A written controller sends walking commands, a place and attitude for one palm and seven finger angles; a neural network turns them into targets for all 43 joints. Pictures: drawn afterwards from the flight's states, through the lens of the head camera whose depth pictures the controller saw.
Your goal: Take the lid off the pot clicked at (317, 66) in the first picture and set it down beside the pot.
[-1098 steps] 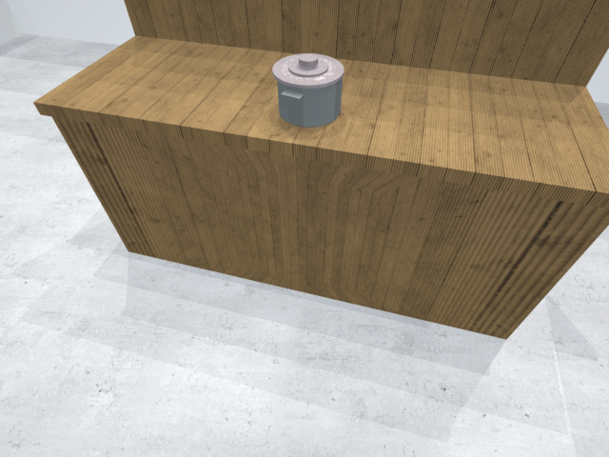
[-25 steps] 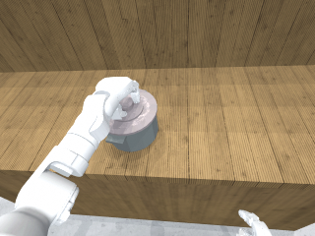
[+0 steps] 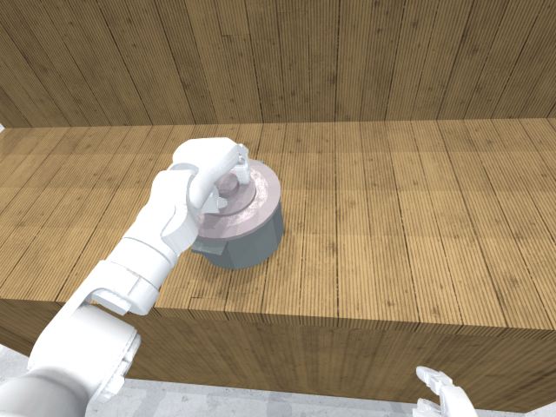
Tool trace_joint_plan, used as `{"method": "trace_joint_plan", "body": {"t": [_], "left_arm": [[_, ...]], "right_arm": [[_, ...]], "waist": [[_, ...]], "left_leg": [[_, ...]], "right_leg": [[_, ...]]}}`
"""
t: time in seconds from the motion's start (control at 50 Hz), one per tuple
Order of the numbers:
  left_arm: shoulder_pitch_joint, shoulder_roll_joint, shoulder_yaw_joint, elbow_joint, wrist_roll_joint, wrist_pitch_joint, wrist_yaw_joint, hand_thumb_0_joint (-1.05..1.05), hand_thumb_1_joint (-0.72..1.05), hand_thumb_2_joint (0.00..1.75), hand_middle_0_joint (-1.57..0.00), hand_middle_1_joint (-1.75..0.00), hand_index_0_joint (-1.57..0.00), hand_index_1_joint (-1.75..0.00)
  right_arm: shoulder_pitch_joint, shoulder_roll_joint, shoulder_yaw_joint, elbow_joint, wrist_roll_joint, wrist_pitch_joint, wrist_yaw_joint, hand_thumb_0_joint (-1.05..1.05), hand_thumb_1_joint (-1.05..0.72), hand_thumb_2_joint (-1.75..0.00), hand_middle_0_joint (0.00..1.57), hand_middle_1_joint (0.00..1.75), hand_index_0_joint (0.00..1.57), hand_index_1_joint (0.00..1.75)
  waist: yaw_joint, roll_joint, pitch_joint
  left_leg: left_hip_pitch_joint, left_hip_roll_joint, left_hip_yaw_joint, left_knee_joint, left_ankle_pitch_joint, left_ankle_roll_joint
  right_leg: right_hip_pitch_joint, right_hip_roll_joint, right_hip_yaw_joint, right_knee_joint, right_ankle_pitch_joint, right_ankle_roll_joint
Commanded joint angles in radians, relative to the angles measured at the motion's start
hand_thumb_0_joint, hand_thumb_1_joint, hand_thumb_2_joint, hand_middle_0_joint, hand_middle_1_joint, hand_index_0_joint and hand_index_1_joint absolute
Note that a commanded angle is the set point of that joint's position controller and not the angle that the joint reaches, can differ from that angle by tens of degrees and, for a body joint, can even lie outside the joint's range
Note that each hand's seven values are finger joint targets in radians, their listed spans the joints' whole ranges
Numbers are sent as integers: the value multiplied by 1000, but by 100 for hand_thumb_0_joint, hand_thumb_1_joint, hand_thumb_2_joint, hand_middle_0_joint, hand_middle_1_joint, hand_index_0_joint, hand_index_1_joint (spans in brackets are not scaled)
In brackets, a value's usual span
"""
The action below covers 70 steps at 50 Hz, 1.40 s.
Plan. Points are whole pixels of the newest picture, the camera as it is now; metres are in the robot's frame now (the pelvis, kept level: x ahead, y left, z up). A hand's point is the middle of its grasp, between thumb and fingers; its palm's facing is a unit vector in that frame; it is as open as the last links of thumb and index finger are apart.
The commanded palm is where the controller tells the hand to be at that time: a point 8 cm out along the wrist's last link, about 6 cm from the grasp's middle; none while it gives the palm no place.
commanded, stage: lift the lid straight up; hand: left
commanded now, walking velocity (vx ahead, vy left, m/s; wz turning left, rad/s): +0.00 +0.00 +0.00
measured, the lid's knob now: (224, 185) +0.45 +0.10 +0.09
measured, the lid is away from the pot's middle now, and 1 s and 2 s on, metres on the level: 0.01 0.01 0.01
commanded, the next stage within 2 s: move the lid sideways beside the pot in 1.92 s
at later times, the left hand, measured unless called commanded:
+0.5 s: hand (211, 172) +0.42 +0.10 +0.15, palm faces -0.25 +0.00 -0.97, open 7.6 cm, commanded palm +0.40 +0.11 +0.22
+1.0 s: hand (200, 147) +0.42 +0.10 +0.19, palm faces -0.21 -0.01 -0.98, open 7.6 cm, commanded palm +0.40 +0.11 +0.26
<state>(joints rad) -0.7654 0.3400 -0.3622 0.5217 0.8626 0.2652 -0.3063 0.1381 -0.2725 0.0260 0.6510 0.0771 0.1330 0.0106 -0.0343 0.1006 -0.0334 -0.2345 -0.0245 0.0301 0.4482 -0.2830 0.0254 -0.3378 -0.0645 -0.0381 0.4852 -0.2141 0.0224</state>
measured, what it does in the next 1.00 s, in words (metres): stands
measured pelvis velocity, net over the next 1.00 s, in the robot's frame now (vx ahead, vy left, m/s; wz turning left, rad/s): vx -0.01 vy -0.01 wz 0.01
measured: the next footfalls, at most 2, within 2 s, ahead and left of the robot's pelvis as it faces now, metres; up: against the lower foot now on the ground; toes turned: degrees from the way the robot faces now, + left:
none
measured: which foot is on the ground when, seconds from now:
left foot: down 0.00-1.00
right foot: down 0.00-1.00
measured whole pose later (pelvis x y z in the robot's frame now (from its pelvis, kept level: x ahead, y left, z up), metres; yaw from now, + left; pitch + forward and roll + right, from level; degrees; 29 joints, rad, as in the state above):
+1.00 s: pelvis -0.01 -0.01 +0.00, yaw +0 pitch +2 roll +1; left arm -0.93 0.42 -0.32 0.51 0.85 0.29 -0.44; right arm 0.15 -0.29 0.03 0.66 0.07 0.08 -0.01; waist -0.04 0.10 -0.02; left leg -0.20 -0.03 0.02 0.41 -0.25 0.02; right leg -0.31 -0.07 -0.04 0.46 -0.19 0.02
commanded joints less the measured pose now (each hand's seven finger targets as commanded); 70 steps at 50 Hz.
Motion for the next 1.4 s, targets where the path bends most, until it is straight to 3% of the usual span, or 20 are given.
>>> {"method": "trace_joint_plan", "body": {"t": [0.0,0.14,0.18,0.22,0.24,0.3,0.36,0.42,0.44,0.52,0.6,0.64,0.76,0.84,0.92,0.98,1.1,1.14,1.2,1.38], "left_arm": [[-563,206,123,-250,26,7,48,0,60,106,-85,-96,-86,-98],[-579,212,134,-272,15,20,43,0,60,106,-85,-96,-86,-98],[-564,249,165,-269,15,26,38,0,60,106,-85,-96,-86,-98],[-565,249,165,-275,10,26,36,0,60,106,-85,-96,-86,-98],[-572,191,110,-257,20,34,27,0,60,106,-85,-96,-86,-98],[-590,214,125,-195,24,52,17,0,60,106,-85,-96,-86,-98],[-686,284,171,-261,29,43,11,0,60,106,-85,-96,-86,-98],[-674,301,183,-304,17,33,-1,0,60,106,-85,-96,-86,-98],[-679,261,147,-294,23,35,-10,0,60,106,-85,-96,-86,-98],[-636,248,150,-133,1,51,-24,0,60,106,-85,-96,-86,-98],[-724,250,131,-225,21,40,-42,0,60,106,-85,-96,-86,-98],[-759,302,172,-288,20,27,-44,0,60,106,-85,-96,-86,-98],[-739,281,165,-165,17,40,-57,0,60,106,-85,-96,-86,-98],[-767,316,185,-235,18,26,-61,0,60,106,-85,-96,-86,-98],[-714,352,222,-216,8,26,-67,0,60,106,-85,-96,-86,-98],[-754,285,162,-197,16,35,-77,0,60,106,-85,-96,-86,-98],[-845,336,188,-227,23,35,-75,0,60,106,-85,-96,-86,-98],[-892,357,198,-324,21,18,-72,0,60,106,-85,-96,-86,-98],[-827,317,181,-205,26,43,-80,0,60,106,-85,-96,-86,-98],[-828,295,165,-216,30,51,-90,0,60,106,-85,-96,-86,-98]], "right_arm": [[-96,-91,-33,-145,2,-47,-4,0,-90,-90,20,30,20,30],[-97,-88,-33,-139,0,-55,-1,0,-90,-90,20,30,20,30],[-104,-93,-31,-138,2,-57,-1,0,-90,-90,20,30,20,30],[-106,-103,-34,-133,0,-54,1,0,-90,-90,20,30,20,30],[-116,-88,-28,-140,3,-56,2,0,-90,-90,20,30,20,30],[-116,-97,-24,-128,6,-51,-5,0,-90,-90,20,30,20,30],[-124,-95,-24,-140,-1,-63,-16,0,-90,-90,20,30,20,30],[-114,-102,-33,-143,-4,-71,-13,0,-90,-90,20,30,20,30],[-124,-88,-27,-151,-3,-75,-12,0,-90,-90,20,30,20,30],[-102,-112,-27,-122,6,-64,-18,0,-90,-90,20,30,20,30],[-126,-95,-20,-148,0,-79,-25,0,-90,-90,20,30,20,30],[-112,-93,-27,-155,-7,-89,-22,0,-90,-90,20,30,20,30],[-104,-103,-25,-137,0,-90,-28,0,-90,-90,20,30,20,30],[-105,-102,-23,-148,-4,-95,-24,0,-90,-90,20,30,20,30],[-101,-120,-32,-144,-3,-94,-22,0,-90,-90,20,30,20,30],[-109,-104,-24,-148,2,-97,-24,0,-90,-90,20,30,20,30],[-103,-106,-20,-142,0,-107,-29,0,-90,-90,20,30,20,30],[-104,-100,-22,-158,-3,-116,-25,0,-90,-90,20,30,20,30],[-103,-104,-20,-138,-1,-110,-24,0,-90,-90,20,30,20,30],[-125,-105,-16,-154,2,-90,-15,0,-90,-90,20,30,20,30]], "waist": [[2,-111,-414],[6,-130,-443],[14,-142,-426],[9,-145,-417],[7,-148,-410],[5,-166,-348],[11,-131,-413],[6,-139,-464],[9,-114,-469],[-7,-183,-304],[4,-123,-396],[11,-111,-464],[5,-159,-355],[12,-143,-425],[12,-153,-393],[6,-163,-351],[7,-129,-389],[13,-93,-481],[10,-147,-400],[15,-140,-384]], "left_leg": [[96,2,-41,-30,388,32],[109,-2,-39,-30,404,35],[90,-1,-42,-35,386,33],[93,-2,-43,-31,384,32],[91,-5,-37,-38,382,32],[59,-5,-35,-50,308,31],[75,-12,-38,-47,298,37],[106,-10,-45,-34,346,38],[107,-13,-36,-41,349,37],[48,-10,-35,-61,224,32],[82,-17,-39,-59,271,36],[109,-16,-43,-56,303,40],[70,-12,-40,-72,242,37],[87,-16,-40,-78,274,37],[84,-12,-41,-67,279,37],[80,-9,-38,-79,260,36],[94,-10,-46,-84,263,34],[140,-12,-51,-82,323,34],[110,-6,-49,-78,326,31],[101,-4,-43,-82,323,27]], "right_leg": [[243,41,-17,0,397,-61],[267,43,-15,4,414,-58],[279,40,-15,1,422,-59],[264,36,-18,2,415,-61],[262,41,-18,0,402,-56],[232,40,-22,-15,348,-56],[271,34,-8,-10,349,-58],[296,31,-4,-1,394,-59],[298,35,-2,-2,388,-55],[200,35,-22,-34,263,-54],[254,29,-8,-23,311,-55],[299,32,-1,-17,335,-55],[240,32,-13,-41,278,-53],[295,31,-5,-34,310,-52],[281,28,-10,-38,321,-56],[244,32,-16,-50,291,-53],[259,30,-11,-49,290,-56],[303,34,-7,-37,333,-57],[263,33,-18,-44,342,-59],[250,30,-21,-46,322,-61]]}}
